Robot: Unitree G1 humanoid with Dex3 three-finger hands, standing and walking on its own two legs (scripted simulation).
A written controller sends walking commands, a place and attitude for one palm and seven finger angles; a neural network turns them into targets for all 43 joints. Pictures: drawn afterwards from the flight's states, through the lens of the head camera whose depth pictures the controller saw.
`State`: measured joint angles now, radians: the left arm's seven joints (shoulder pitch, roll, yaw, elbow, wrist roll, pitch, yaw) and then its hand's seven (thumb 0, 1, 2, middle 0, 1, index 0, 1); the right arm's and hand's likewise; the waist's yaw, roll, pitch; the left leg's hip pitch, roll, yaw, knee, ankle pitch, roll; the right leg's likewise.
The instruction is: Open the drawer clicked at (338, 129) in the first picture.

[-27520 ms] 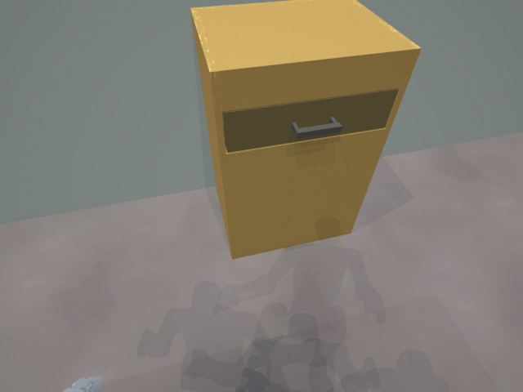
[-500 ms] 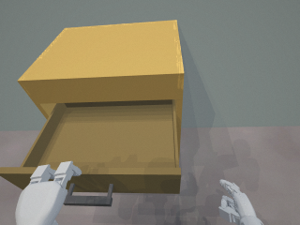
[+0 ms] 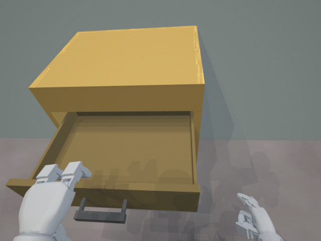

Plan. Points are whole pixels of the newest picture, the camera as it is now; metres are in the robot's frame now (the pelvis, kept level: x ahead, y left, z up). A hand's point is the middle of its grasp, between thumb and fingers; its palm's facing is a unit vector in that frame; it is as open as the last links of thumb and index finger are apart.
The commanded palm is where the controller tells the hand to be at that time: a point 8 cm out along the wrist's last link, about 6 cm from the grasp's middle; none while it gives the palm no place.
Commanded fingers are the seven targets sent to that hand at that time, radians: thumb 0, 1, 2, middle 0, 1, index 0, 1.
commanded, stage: lift the hand off the handle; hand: left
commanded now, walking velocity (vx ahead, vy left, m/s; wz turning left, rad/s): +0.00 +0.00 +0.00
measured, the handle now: (102, 209) +0.20 +0.21 -0.07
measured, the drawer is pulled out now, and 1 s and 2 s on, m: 0.28 0.28 0.28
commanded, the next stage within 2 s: draw the hand back to the body in 0.08 s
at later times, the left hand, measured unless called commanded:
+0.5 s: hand (58, 197) +0.17 +0.24 +0.10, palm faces +0.11 -0.12 -0.99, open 13.8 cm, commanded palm +0.13 +0.24 +0.15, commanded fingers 0.00 -0.50 0.30 -0.30 -1.20 -0.30 -1.20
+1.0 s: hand (61, 184) +0.18 +0.21 +0.15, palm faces +0.35 -0.85 -0.40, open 13.3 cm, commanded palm +0.12 +0.26 +0.17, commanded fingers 0.00 -0.08 0.48 -0.27 -0.93 -0.27 -0.93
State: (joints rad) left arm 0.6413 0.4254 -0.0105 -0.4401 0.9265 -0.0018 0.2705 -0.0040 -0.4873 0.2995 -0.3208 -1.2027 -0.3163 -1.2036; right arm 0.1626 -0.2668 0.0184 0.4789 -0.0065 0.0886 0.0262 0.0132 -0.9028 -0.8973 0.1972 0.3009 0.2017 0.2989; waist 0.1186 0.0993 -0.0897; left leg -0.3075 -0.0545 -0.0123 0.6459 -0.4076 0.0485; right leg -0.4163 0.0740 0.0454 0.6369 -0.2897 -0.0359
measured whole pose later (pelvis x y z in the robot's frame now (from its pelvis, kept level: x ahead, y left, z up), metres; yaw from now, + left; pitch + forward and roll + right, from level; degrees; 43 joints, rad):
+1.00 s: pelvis +0.02 +0.00 +0.01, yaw +4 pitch -2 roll -1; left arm 0.61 0.30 0.13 -0.53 0.02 -0.08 0.13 -0.01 -0.36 0.36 -0.31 -1.12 -0.30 -1.12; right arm 0.23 -0.20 0.05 0.56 0.02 -0.11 -0.08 0.01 -0.90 -0.90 0.20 0.30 0.20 0.30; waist 0.06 0.06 -0.02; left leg -0.09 -0.07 -0.09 0.50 -0.36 0.05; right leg -0.17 0.05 -0.02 0.48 -0.26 -0.03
